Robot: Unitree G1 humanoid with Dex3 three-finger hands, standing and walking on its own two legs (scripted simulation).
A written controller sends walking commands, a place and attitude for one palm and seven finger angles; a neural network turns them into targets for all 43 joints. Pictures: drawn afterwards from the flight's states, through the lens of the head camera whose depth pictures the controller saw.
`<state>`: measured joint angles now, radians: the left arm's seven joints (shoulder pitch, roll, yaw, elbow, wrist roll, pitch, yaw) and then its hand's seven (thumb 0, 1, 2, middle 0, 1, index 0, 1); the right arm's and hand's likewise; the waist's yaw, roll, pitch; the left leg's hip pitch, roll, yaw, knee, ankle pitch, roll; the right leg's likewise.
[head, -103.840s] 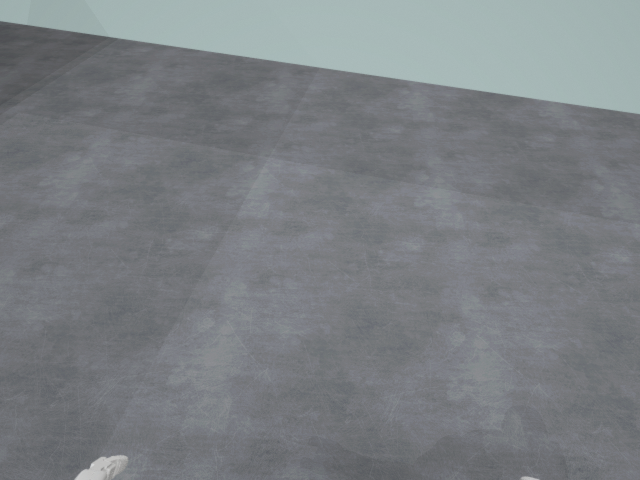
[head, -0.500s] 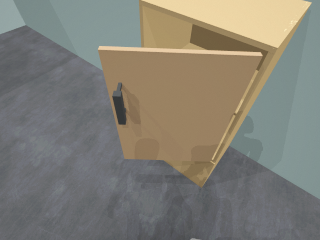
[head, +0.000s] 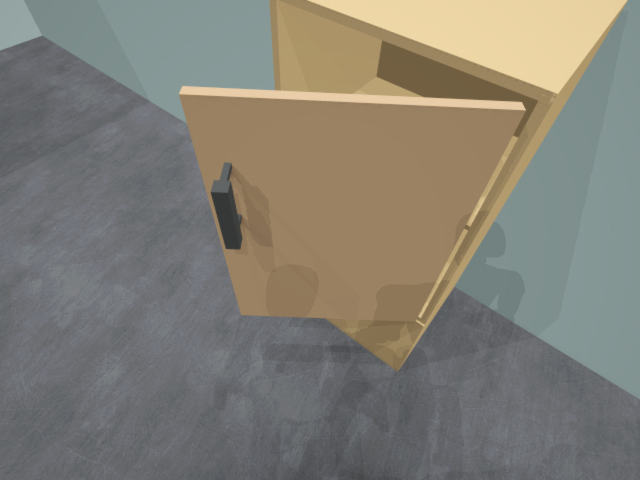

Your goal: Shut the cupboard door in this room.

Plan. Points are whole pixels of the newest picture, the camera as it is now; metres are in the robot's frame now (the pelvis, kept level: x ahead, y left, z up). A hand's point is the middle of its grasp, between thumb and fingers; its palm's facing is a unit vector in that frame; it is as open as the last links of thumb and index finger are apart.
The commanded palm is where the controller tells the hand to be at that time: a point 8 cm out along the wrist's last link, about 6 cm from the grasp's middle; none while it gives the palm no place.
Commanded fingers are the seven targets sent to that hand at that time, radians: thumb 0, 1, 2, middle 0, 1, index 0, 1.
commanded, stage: come to a stop and stand still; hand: left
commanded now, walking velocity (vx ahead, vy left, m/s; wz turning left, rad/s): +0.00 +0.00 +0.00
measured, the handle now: (230, 207) +0.48 +0.17 +0.03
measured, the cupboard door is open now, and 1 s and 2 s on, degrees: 37 37 37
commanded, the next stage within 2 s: look again from close up in 0.74 s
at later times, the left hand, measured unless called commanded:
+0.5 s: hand out of the picture -0.01 +0.25 -0.16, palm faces +0.01 -0.96 -0.29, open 7.4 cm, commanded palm none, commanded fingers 0.00 0.90 0.90 -0.20 -0.30 -0.20 -0.30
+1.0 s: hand out of the picture -0.04 +0.27 -0.17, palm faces -0.02 -0.96 -0.28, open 7.4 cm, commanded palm none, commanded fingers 0.00 0.90 0.90 -0.20 -0.30 -0.20 -0.30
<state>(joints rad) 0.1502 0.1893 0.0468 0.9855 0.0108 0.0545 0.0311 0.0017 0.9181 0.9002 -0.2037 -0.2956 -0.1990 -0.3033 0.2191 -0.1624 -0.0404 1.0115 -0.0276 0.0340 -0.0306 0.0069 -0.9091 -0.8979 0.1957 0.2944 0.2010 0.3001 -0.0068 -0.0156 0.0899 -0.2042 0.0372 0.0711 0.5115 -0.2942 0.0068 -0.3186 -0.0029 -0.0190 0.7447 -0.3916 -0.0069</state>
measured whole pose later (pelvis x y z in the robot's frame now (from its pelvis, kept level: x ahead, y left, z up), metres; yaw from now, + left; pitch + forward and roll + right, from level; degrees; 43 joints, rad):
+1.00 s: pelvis -0.08 +0.04 +0.00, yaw +0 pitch -3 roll -1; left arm 0.24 0.31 0.01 1.05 0.02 0.01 0.00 0.01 0.91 0.90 -0.21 -0.30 -0.20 -0.30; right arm 0.20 -0.31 -0.03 1.08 -0.02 0.00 0.02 0.01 -0.91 -0.90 0.20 0.29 0.20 0.30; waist -0.01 -0.01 0.03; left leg -0.26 -0.04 0.05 0.46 -0.15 0.06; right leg -0.24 -0.04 0.03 0.45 -0.21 0.02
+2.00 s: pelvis +0.04 +0.00 -0.01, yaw -1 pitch +0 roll -2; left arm 0.38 0.10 0.01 1.06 0.02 0.00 0.04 0.00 0.91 0.90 -0.21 -0.30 -0.20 -0.30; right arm 0.17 -0.16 -0.04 1.09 0.00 0.00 -0.03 0.01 -0.91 -0.90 0.20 0.29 0.20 0.30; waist 0.02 -0.02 0.08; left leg -0.31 0.01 0.06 0.62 -0.28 0.00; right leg -0.13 0.05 0.02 0.50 -0.35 -0.02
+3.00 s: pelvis +0.01 +0.01 -0.01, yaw -2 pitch -1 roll -1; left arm 0.36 0.13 -0.01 1.08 0.02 0.00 0.04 0.00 0.91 0.90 -0.20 -0.30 -0.20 -0.30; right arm 0.32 -0.15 0.00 1.07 -0.02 0.01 -0.01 0.02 -0.92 -0.90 0.20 0.29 0.20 0.30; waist -0.01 0.05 0.01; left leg -0.32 -0.02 0.08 0.55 -0.22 0.07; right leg -0.21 -0.05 -0.03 0.54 -0.32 0.00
